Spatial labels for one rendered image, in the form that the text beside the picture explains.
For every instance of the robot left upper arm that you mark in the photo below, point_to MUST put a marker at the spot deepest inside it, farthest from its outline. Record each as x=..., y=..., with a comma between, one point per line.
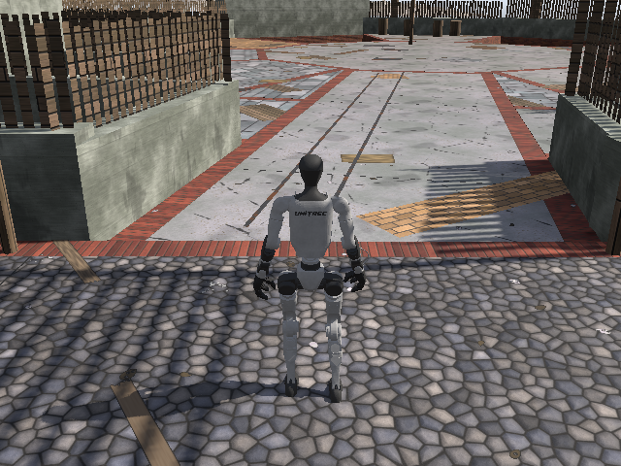
x=280, y=206

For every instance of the left robot thigh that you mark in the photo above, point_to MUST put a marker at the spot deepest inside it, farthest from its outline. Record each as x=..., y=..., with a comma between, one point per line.
x=287, y=289

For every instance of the robot right upper arm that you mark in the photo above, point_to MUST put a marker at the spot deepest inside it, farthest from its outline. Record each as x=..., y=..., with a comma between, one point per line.
x=341, y=206

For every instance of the left robot forearm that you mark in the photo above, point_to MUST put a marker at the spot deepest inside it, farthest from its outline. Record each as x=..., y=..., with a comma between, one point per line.
x=265, y=261

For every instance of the left robot foot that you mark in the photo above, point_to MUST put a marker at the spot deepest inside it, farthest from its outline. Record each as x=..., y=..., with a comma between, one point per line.
x=291, y=388

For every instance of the left robot hand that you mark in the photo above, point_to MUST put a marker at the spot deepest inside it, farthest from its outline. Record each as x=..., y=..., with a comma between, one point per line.
x=258, y=285

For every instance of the right robot forearm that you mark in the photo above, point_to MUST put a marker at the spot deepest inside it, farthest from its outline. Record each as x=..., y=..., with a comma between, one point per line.
x=355, y=258

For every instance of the right robot hand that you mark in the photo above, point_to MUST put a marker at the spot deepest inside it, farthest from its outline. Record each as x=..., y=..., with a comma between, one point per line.
x=361, y=278

